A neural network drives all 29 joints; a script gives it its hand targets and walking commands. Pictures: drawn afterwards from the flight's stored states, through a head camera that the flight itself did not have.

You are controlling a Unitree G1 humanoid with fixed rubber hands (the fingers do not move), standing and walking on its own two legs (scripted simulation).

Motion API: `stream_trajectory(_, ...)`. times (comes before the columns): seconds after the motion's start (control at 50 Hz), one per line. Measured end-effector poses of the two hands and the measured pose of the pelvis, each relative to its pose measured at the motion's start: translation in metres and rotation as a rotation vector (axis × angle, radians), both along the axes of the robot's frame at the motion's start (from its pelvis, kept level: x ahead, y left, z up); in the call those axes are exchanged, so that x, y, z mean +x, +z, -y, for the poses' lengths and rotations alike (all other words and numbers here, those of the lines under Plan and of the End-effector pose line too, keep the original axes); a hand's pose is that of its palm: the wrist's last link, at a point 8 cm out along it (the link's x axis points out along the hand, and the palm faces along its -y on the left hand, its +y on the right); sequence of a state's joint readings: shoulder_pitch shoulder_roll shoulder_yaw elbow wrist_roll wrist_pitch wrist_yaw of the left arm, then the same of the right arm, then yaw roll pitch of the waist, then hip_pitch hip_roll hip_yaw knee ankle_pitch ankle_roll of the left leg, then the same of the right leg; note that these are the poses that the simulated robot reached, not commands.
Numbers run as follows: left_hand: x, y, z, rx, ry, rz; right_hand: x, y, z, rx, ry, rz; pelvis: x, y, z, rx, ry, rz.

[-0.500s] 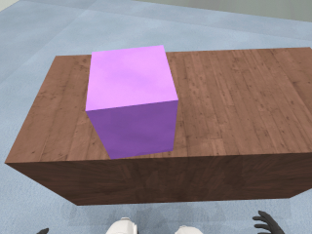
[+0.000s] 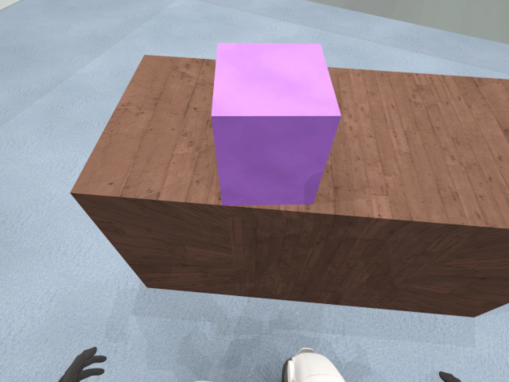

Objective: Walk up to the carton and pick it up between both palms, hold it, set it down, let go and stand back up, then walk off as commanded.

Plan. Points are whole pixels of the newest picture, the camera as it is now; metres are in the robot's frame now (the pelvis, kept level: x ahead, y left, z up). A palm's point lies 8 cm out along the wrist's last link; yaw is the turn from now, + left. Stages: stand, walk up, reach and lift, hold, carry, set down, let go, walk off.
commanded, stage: walk off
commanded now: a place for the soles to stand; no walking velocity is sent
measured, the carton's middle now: (268, 129) +0.58 -0.03 +0.03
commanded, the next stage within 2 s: none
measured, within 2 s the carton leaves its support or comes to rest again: neither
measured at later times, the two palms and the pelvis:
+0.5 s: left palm out of the picture -0.03 +0.32 -0.11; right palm out of the picture -0.06 -0.29 -0.12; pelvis -0.14 +0.02 -0.01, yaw -6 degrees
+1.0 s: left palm out of the picture -0.17 +0.39 -0.13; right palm out of the picture -0.23 -0.23 -0.09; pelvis -0.30 +0.07 -0.01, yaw -6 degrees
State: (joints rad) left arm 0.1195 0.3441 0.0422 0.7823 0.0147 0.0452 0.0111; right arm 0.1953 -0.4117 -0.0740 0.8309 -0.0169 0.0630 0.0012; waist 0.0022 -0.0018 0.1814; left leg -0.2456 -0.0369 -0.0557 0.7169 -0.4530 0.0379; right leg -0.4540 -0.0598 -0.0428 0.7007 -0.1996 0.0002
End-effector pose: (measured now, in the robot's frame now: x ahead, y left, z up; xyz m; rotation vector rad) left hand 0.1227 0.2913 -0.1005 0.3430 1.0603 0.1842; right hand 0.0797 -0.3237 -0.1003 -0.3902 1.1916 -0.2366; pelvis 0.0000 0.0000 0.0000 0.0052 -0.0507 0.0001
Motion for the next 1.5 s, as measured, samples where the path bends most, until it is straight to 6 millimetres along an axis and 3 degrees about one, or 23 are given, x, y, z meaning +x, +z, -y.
stream_trajectory(0.12,-0.034,-0.011,-0.031,0.003,0.035,-0.037,-0.039,0.014,-0.027,-0.015,-0.020,0.041,-0.026,0.002,-0.015,-0.009,-0.023,0.024)
stream_trajectory(0.26,-0.079,-0.017,-0.048,0.032,-0.016,-0.105,-0.062,0.015,-0.042,-0.007,-0.037,0.112,-0.062,-0.002,-0.022,-0.014,-0.081,0.027)
stream_trajectory(0.44,-0.132,-0.013,-0.032,0.060,-0.080,-0.121,-0.116,-0.015,-0.031,0.036,-0.053,0.104,-0.124,-0.012,-0.018,-0.033,-0.112,0.021)
stream_trajectory(0.52,-0.158,-0.004,-0.025,0.052,-0.091,-0.108,-0.145,-0.017,-0.030,0.037,-0.086,0.077,-0.145,-0.006,-0.024,-0.017,-0.114,0.019)
stream_trajectory(0.62,-0.176,0.001,-0.027,0.041,-0.083,-0.054,-0.183,-0.016,-0.036,0.024,-0.065,0.045,-0.173,-0.005,-0.036,-0.009,-0.092,0.019)
stream_trajectory(0.8,-0.224,-0.022,-0.065,-0.008,-0.055,-0.054,-0.251,-0.002,-0.067,-0.022,-0.042,0.016,-0.233,-0.010,-0.068,0.002,-0.063,0.032)
stream_trajectory(0.98,-0.289,-0.030,-0.095,0.028,-0.081,-0.118,-0.305,0.014,-0.089,-0.038,-0.073,0.114,-0.293,-0.008,-0.074,-0.019,-0.105,0.034)
stream_trajectory(1.12,-0.349,-0.029,-0.090,0.049,-0.122,-0.148,-0.356,0.001,-0.081,-0.018,-0.084,0.140,-0.354,-0.015,-0.066,-0.021,-0.146,0.022)
stream_trajectory(1.2,-0.402,-0.025,-0.078,0.044,-0.098,-0.171,-0.394,-0.008,-0.067,-0.008,-0.108,0.098,-0.388,-0.015,-0.056,-0.040,-0.117,0.036)
stream_trajectory(1.3,-0.461,-0.012,-0.063,0.013,-0.027,-0.178,-0.435,-0.002,-0.060,-0.005,-0.109,0.055,-0.416,-0.001,-0.059,-0.011,-0.111,0.036)
stream_trajectory(1.38,-0.483,-0.012,-0.055,-0.012,-0.025,-0.154,-0.467,0.002,-0.061,-0.012,-0.085,0.031,-0.441,0.002,-0.063,-0.007,-0.090,0.030)
stream_trajectory(1.5,-0.512,-0.030,-0.058,-0.057,-0.022,-0.133,-0.506,0.004,-0.075,-0.024,-0.051,0.026,-0.484,-0.004,-0.069,0.017,-0.063,0.040)
